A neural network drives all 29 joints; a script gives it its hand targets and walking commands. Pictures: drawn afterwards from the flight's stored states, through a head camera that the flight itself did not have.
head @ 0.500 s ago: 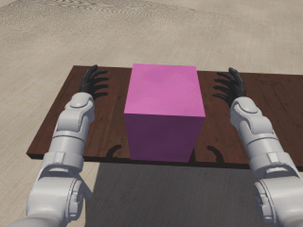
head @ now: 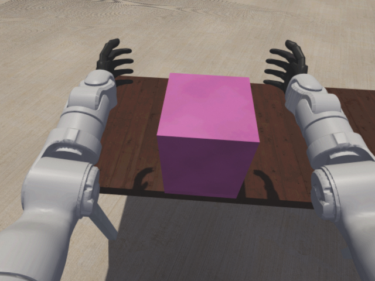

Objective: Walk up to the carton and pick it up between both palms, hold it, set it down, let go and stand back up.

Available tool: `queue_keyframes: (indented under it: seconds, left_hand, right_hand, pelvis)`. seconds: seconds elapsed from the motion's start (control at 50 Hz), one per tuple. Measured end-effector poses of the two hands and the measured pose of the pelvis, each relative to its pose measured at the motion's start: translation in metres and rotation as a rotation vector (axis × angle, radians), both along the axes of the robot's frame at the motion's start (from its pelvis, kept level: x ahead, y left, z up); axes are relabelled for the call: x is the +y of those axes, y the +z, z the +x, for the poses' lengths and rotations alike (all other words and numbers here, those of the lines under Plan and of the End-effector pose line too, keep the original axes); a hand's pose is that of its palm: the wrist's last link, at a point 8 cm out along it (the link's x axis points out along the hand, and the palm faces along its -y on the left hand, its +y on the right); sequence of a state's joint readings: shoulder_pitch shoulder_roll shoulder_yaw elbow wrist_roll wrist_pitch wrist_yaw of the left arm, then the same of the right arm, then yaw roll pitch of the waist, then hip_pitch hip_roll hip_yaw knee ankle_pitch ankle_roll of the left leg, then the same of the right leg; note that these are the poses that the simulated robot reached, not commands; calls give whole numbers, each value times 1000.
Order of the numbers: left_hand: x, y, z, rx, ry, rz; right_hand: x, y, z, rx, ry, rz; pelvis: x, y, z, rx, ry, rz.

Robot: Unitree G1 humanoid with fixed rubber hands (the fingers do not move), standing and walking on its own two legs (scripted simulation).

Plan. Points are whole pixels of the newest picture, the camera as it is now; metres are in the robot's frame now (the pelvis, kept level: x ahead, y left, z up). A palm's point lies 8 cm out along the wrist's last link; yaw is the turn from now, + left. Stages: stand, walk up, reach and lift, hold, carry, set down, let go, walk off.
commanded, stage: reach and lift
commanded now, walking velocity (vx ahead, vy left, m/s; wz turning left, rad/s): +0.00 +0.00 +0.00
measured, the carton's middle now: (204, 138) +0.47 -0.03 +0.01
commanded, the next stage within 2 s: none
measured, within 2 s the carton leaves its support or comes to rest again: neither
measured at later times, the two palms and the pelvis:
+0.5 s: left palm (116, 113) +0.46 +0.18 +0.11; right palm (272, 116) +0.45 -0.18 +0.11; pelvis +0.00 +0.00 -0.01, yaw +1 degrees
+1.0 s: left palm (126, 122) +0.47 +0.16 +0.07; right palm (267, 124) +0.46 -0.18 +0.07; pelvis +0.00 +0.00 -0.02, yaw +1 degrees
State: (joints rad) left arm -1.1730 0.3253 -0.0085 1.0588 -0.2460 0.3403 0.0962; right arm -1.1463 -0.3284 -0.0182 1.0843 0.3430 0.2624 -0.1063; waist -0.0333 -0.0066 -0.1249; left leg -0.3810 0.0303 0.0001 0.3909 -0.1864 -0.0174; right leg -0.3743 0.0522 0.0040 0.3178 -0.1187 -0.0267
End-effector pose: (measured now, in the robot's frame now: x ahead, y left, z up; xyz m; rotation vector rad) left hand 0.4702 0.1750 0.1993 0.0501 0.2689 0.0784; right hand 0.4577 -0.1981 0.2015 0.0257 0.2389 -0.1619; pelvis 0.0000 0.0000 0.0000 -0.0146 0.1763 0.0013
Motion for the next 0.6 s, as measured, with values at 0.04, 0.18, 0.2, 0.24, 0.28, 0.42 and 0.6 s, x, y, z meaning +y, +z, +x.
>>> queue_keyframes:
  seconds: [0.04,0.18,0.2,0.24,0.28,0.42,0.6]
  left_hand:
    - [-1,4,3,-5,2,-1]
    - [-5,8,12,-16,5,-3]
    - [-5,6,12,-14,4,-3]
    - [-5,-1,12,-9,2,-1]
    - [-5,-12,11,1,1,0]
    - [0,-68,-1,40,8,0]
    - [2,-107,-5,22,28,-1]
  right_hand:
    - [0,5,2,-1,-4,0]
    - [-1,8,7,16,-14,-11]
    - [-1,5,7,22,-14,-14]
    - [-1,-3,6,35,-15,-20]
    - [0,-15,4,50,-13,-25]
    - [9,-71,-5,84,8,-25]
    - [16,-104,-4,40,22,-36]
  pelvis:
    - [-1,0,0,7,2,0]
    - [-3,-1,0,26,8,0]
    - [-3,-1,0,28,9,0]
    - [-4,-1,0,31,11,1]
    - [-4,-1,0,34,13,2]
    - [-5,-2,-2,66,17,5]
    - [-3,-10,-7,158,17,6]
